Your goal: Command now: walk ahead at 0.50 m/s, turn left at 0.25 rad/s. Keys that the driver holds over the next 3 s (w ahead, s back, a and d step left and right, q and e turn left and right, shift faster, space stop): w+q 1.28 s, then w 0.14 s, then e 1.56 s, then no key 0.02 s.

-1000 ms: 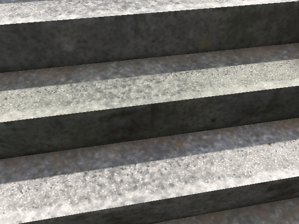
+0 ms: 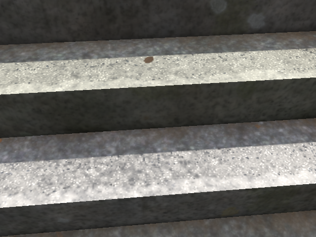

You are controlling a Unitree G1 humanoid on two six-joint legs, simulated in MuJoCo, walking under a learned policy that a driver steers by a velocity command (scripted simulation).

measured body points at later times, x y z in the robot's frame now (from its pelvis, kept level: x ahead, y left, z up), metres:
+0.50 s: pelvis +0.25 +0.03 +0.20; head +0.24 +0.04 +0.65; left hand +0.23 +0.27 +0.04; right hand +0.44 -0.16 +0.08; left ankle +0.28 +0.13 -0.45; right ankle +0.12 -0.13 -0.39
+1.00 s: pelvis +0.48 +0.03 +0.40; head +0.46 +0.01 +0.85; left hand +0.45 +0.29 +0.28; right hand +0.70 -0.15 +0.27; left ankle +0.39 +0.16 -0.10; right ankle +0.56 -0.05 -0.26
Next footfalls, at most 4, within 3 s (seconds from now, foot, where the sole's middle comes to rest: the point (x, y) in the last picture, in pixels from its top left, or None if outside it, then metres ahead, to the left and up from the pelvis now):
0.36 left None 0.31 0.14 -0.49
0.82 right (187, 158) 0.60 -0.03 -0.30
1.46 left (34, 75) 0.75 0.44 -0.11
2.08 right None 1.03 0.31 0.08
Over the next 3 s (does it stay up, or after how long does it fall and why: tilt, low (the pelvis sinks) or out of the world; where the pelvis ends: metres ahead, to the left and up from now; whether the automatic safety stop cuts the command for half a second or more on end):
stays up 0.95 0.42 0.85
